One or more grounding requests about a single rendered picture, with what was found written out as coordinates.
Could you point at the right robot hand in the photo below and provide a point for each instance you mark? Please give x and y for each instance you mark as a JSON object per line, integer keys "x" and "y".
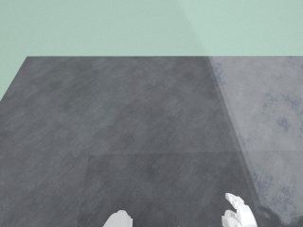
{"x": 244, "y": 215}

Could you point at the left robot thigh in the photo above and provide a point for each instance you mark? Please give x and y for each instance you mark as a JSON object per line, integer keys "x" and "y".
{"x": 119, "y": 219}

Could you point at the robot left shin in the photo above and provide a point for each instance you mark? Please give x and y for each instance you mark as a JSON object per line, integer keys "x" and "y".
{"x": 122, "y": 211}

